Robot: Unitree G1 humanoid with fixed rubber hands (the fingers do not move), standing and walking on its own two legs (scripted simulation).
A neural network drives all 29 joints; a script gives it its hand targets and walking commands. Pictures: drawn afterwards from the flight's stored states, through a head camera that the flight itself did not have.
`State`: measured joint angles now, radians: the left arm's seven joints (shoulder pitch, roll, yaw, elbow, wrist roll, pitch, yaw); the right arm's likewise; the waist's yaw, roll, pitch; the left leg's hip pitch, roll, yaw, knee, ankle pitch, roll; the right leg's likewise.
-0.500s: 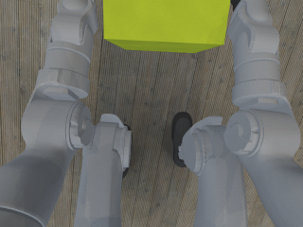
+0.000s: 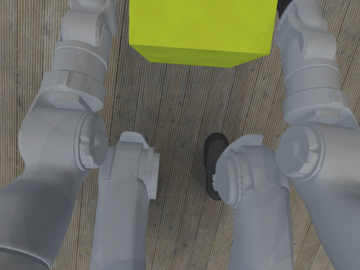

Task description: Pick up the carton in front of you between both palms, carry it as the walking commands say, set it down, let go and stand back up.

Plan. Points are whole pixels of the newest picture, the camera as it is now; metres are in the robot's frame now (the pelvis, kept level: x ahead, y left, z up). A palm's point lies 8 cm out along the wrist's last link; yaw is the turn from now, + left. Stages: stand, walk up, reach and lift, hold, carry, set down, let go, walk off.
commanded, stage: set down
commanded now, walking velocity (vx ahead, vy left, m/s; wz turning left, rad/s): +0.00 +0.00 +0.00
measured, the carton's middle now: (197, 5) +0.55 -0.03 -0.24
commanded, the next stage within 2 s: let go in 1.88 s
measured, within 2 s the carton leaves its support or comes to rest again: rests again in 0.02 s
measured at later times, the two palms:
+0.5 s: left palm out of the picture +0.56 +0.13 -0.17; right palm (296, 4) +0.54 -0.18 -0.16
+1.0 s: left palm out of the picture +0.58 +0.17 -0.14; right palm out of the picture +0.54 -0.20 -0.14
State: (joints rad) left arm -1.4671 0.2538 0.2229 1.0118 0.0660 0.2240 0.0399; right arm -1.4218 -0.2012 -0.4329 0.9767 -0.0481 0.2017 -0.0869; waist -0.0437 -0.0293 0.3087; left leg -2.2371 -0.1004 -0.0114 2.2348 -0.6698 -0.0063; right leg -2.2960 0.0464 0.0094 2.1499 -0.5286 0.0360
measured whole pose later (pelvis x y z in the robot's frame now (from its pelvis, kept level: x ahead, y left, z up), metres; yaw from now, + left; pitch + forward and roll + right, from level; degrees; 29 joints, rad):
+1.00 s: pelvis +0.00 +0.00 +0.00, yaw +0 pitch +36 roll -2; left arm -1.52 0.45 0.01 1.08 -0.20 0.12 0.07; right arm -1.41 -0.32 -0.22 1.02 0.20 0.08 -0.13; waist -0.05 0.00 0.36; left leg -2.19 -0.10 -0.02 2.25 -0.68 0.00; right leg -2.24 0.04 0.00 2.16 -0.54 0.04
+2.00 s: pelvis +0.03 +0.00 +0.27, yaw +1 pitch +46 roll +0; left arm -1.19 0.34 0.28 0.96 0.06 0.17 -0.04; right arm -1.06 -0.19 -0.35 0.78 -0.03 0.17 -0.06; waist -0.05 0.01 -0.05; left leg -1.58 -0.07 -0.05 1.16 -0.38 -0.01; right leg -1.62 0.03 0.04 1.11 -0.29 0.02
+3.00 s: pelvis +0.12 +0.00 +0.40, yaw +0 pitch -3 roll +0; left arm 0.23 0.21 0.04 0.44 0.01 0.10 -0.07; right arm 0.23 -0.22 -0.04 0.42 0.00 0.11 0.07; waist 0.00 0.02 0.08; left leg -0.09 -0.03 -0.06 0.44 -0.30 0.02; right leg -0.15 0.03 0.05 0.43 -0.24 0.00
